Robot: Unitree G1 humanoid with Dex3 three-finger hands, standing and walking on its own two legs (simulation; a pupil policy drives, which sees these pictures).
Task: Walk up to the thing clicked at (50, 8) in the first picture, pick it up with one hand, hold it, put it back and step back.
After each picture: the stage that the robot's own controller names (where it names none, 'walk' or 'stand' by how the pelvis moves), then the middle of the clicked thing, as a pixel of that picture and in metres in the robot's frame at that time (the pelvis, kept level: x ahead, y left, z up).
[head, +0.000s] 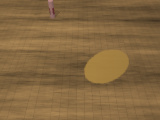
stand; (51, 9) +2.00 +0.42 -0.66
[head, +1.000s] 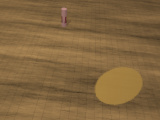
walk; (64, 17) +1.87 +0.18 -0.64
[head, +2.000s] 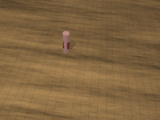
walk; (66, 42) +1.21 +0.13 -0.65
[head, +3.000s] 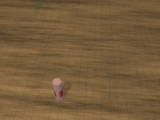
walk; (58, 90) +0.71 +0.18 -0.64
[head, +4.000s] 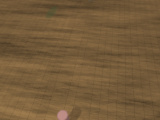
walk; out of the picture +0.42 +0.19 -0.64
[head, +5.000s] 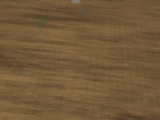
stand; out of the picture +0.36 +0.17 -0.65
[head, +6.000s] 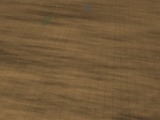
stand; out of the picture +0.35 +0.16 -0.66
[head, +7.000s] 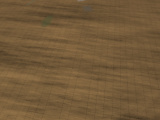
stand; out of the picture +0.35 +0.17 -0.66
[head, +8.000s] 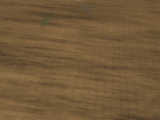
stand; out of the picture +0.34 +0.17 -0.66
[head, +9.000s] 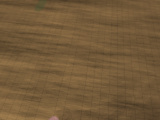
go down; out of the picture +0.35 +0.18 -0.64
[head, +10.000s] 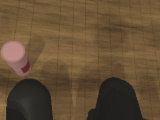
go down; (18, 61) +0.41 +0.22 -0.22
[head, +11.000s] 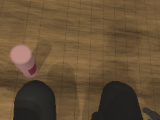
close in; (26, 64) +0.42 +0.22 -0.24
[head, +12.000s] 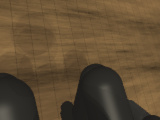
close in; out of the picture +0.40 +0.26 -0.15
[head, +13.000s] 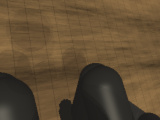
close; out of the picture +0.40 +0.27 -0.15
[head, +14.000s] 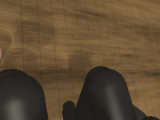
lift; out of the picture +0.34 +0.25 -0.15
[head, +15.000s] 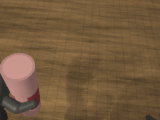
lift; (25, 90) +0.30 +0.17 +0.04
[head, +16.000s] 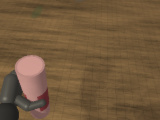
hold; (36, 91) +0.31 +0.15 +0.05
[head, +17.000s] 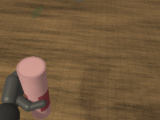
hold; (37, 92) +0.31 +0.15 +0.04
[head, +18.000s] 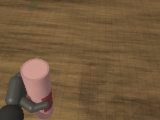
crouch; (40, 93) +0.31 +0.14 +0.02
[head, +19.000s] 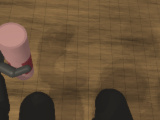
crouch; (19, 57) +0.41 +0.18 -0.05
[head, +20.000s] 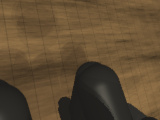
lower; out of the picture +0.41 +0.27 -0.16
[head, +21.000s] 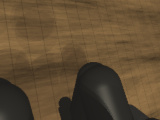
lower; out of the picture +0.41 +0.27 -0.15
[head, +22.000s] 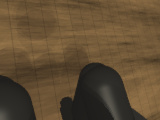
lower; out of the picture +0.39 +0.27 -0.16
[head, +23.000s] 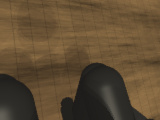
lower; out of the picture +0.38 +0.27 -0.16
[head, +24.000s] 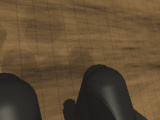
loosen; out of the picture +0.37 +0.25 -0.15
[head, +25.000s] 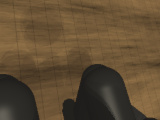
withdraw; out of the picture +0.37 +0.26 -0.16
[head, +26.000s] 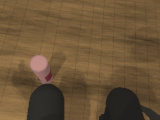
walk; (43, 71) +0.41 +0.20 -0.30
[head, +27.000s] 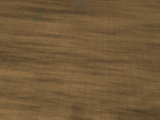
stand; out of the picture +0.32 +0.16 -0.59
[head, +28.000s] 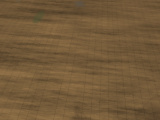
stand; out of the picture +0.34 +0.17 -0.60
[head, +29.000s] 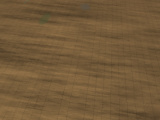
stand; out of the picture +0.34 +0.16 -0.64
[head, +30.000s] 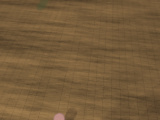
walk; out of the picture +0.37 +0.15 -0.64
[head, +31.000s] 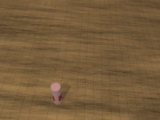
walk; (56, 94) +0.56 +0.17 -0.64
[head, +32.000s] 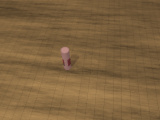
walk; (66, 59) +0.91 +0.20 -0.63
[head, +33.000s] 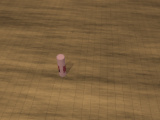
stand; (61, 65) +0.94 +0.20 -0.64
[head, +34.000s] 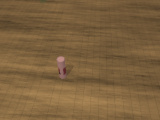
stand; (61, 68) +0.96 +0.20 -0.66
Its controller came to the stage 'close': yes
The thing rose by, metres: 0.68
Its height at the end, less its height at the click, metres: +0.00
